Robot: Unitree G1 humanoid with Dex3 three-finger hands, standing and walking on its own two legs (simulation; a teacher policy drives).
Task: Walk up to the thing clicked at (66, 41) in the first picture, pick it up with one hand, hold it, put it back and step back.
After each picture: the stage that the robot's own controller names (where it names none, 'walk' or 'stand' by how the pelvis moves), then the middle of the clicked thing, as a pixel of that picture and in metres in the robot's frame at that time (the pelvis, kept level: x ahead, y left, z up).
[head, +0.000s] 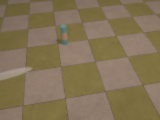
stand; (64, 35) +1.46 +0.24 -0.65
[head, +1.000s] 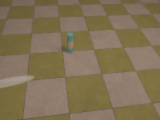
walk; (70, 43) +1.34 +0.13 -0.63
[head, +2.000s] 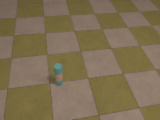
walk; (58, 75) +0.86 +0.17 -0.64
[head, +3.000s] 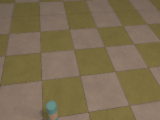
walk; (52, 112) +0.52 +0.19 -0.65
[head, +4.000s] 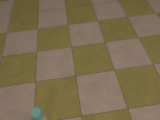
stand; (40, 118) +0.41 +0.36 -0.62
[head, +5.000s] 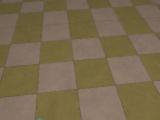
stand; out of the picture +0.42 +0.31 -0.65
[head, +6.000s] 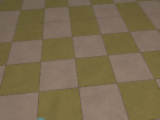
stand; out of the picture +0.41 +0.31 -0.66
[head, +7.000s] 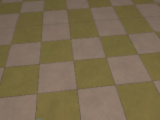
stand; out of the picture +0.41 +0.32 -0.66
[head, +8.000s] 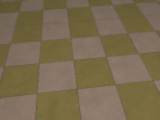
stand; out of the picture +0.40 +0.31 -0.66
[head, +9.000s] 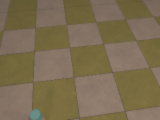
go down; out of the picture +0.41 +0.32 -0.64
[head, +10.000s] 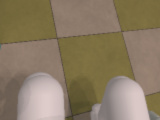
go down; out of the picture +0.45 +0.37 -0.22
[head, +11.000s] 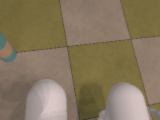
approach; (0, 46) +0.45 +0.36 -0.26
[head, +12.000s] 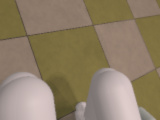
close in; out of the picture +0.42 +0.39 -0.16
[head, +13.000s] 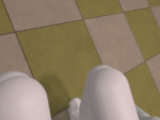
rest palm; out of the picture +0.42 +0.40 -0.16
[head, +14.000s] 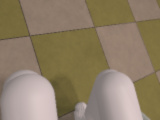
lift; out of the picture +0.37 +0.34 -0.13
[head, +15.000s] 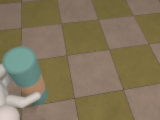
lift; (30, 81) +0.33 +0.18 +0.04
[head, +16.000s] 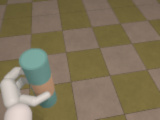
hold; (41, 83) +0.34 +0.15 +0.05
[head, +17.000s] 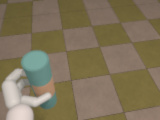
hold; (42, 84) +0.34 +0.15 +0.04
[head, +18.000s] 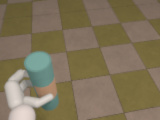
crouch; (44, 85) +0.34 +0.15 +0.03
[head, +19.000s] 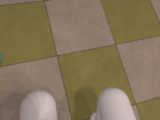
crouch; out of the picture +0.43 +0.31 -0.05
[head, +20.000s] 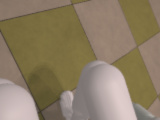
lower; out of the picture +0.43 +0.37 -0.17
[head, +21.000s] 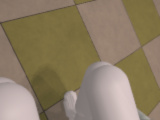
lower; out of the picture +0.41 +0.37 -0.16
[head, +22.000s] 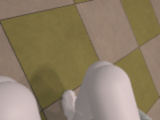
lower; out of the picture +0.42 +0.38 -0.16
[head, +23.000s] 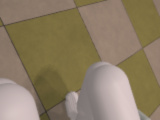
lower; out of the picture +0.43 +0.37 -0.15
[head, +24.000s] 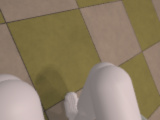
loosen; out of the picture +0.43 +0.37 -0.15
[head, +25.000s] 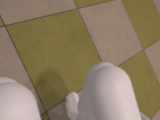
withdraw; out of the picture +0.44 +0.37 -0.17
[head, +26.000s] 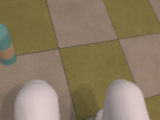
walk; (3, 47) +0.47 +0.33 -0.22
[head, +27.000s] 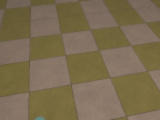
stand; out of the picture +0.41 +0.27 -0.58
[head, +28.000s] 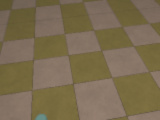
stand; out of the picture +0.43 +0.28 -0.60
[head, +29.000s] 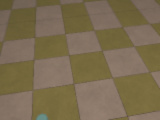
stand; out of the picture +0.43 +0.28 -0.60
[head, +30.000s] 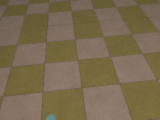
stand; out of the picture +0.45 +0.26 -0.65
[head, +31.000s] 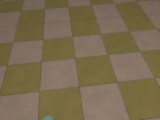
stand; out of the picture +0.43 +0.27 -0.66
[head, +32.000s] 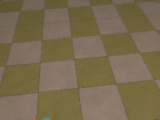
walk; out of the picture +0.42 +0.27 -0.66
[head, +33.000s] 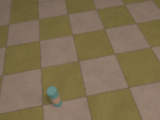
walk; (55, 97) +0.55 +0.28 -0.64
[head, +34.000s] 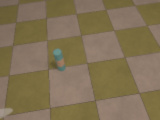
walk; (59, 60) +0.87 +0.25 -0.64
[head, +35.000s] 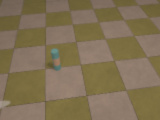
walk; (56, 60) +1.07 +0.29 -0.64
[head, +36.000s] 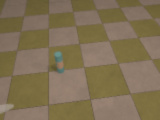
stand; (59, 63) +1.03 +0.26 -0.66
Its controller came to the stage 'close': yes
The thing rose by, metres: 0.69
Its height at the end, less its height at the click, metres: +0.00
